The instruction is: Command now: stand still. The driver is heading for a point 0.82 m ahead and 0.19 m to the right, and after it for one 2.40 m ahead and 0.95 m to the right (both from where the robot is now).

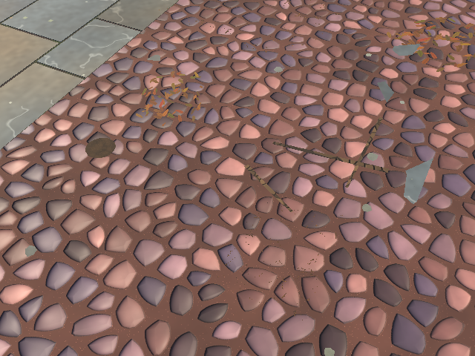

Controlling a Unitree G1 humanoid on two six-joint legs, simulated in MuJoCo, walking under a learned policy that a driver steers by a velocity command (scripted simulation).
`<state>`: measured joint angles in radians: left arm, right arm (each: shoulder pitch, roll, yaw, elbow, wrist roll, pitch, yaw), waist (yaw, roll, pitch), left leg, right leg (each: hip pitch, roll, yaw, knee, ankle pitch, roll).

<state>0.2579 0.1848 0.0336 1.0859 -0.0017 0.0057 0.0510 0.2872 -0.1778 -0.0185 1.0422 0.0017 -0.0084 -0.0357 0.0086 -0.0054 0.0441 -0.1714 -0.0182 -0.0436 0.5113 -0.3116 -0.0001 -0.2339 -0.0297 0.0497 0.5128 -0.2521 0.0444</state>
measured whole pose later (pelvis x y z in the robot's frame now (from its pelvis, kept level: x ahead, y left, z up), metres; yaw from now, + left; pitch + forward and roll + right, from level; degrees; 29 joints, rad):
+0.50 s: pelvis +0.07 -0.04 +0.00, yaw +0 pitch +0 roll +0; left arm 0.42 0.18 0.03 1.09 -0.01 -0.12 -0.01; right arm 0.34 -0.23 -0.04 1.03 0.04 -0.07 -0.02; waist 0.02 0.03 -0.02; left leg -0.38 0.00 -0.04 1.07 -0.39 0.06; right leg -0.17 0.02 -0.03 0.50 -0.34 -0.05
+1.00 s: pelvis +0.33 +0.02 +0.00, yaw -1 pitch +1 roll +1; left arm 0.34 0.24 0.04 0.98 -0.04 -0.10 0.01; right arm 0.14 -0.24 -0.05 0.94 0.00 -0.11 0.04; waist 0.01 -0.03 0.04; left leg -0.33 -0.04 0.08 0.46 -0.15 0.07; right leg -0.41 -0.06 0.05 1.23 -0.33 -0.05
